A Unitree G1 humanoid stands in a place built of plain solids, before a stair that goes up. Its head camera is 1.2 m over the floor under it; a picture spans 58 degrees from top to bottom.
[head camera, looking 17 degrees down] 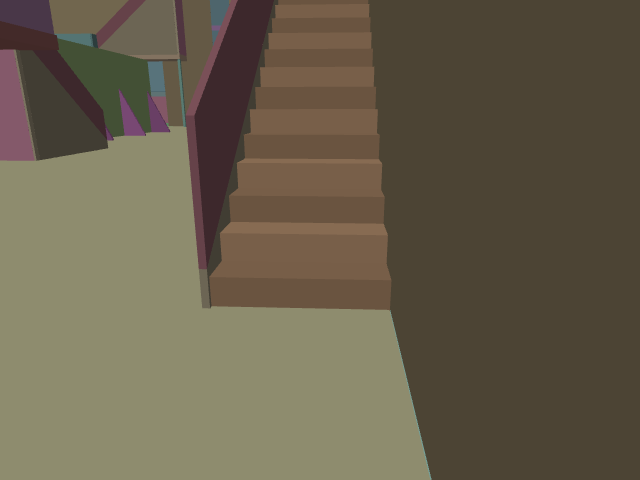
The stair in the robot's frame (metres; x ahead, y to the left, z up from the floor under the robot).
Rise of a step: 0.20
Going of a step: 0.30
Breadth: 1.12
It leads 3 degrees to the right of straight ahead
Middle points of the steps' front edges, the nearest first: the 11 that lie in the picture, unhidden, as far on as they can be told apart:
2.47 0.13 0.20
2.76 0.11 0.40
3.06 0.10 0.59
3.35 0.09 0.79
3.65 0.07 0.99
3.95 0.06 1.19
4.24 0.04 1.38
4.54 0.03 1.58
4.83 0.02 1.78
5.13 0.00 1.98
5.43 -0.01 2.17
